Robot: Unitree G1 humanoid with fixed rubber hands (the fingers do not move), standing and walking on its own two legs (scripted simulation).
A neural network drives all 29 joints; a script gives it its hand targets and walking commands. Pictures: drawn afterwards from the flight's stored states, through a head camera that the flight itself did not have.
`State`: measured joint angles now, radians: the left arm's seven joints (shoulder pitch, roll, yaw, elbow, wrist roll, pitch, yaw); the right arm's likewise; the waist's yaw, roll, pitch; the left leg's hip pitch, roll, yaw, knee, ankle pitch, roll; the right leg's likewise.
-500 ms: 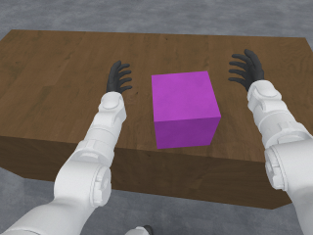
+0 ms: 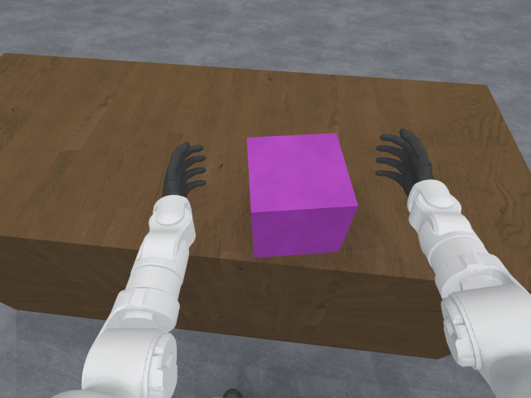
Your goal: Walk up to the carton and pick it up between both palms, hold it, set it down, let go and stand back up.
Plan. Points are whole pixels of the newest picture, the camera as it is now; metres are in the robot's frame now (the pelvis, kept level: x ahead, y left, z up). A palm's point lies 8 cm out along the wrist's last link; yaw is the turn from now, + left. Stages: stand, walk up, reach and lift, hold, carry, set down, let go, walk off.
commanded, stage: set down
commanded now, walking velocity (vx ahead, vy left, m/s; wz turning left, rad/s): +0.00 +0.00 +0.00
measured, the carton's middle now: (294, 196) +0.47 +0.03 -0.03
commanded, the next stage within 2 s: none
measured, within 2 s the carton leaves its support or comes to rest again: neither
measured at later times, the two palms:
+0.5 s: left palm (182, 187) +0.38 +0.21 +0.07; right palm (414, 182) +0.45 -0.16 +0.07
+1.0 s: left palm (192, 261) +0.28 +0.17 +0.02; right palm (436, 288) +0.30 -0.19 +0.01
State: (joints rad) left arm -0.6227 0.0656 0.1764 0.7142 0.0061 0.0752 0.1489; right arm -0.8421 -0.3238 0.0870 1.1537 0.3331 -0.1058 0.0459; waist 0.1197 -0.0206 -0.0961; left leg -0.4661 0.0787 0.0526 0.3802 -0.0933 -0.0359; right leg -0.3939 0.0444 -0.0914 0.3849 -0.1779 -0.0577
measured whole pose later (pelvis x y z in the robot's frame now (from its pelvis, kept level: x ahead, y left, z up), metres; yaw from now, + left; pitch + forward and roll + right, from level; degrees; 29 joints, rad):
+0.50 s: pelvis +0.01 +0.01 +0.00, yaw +1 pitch +12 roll -1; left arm -0.58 0.06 0.11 0.67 -0.03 0.01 0.15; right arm -0.76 -0.36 0.14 1.08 0.36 -0.19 0.08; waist 0.11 0.01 -0.11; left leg -0.49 0.07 0.04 0.38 -0.10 -0.03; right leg -0.40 0.04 -0.10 0.36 -0.17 -0.05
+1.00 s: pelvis +0.00 -0.01 +0.00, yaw -1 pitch +0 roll +1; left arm -0.16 -0.01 0.07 0.52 0.00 -0.09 0.19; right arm -0.22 -0.26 0.13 0.78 0.30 -0.31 0.08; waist 0.07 -0.04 -0.01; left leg -0.25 0.06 0.09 0.36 -0.12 -0.03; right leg -0.23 0.04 0.00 0.45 -0.23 -0.06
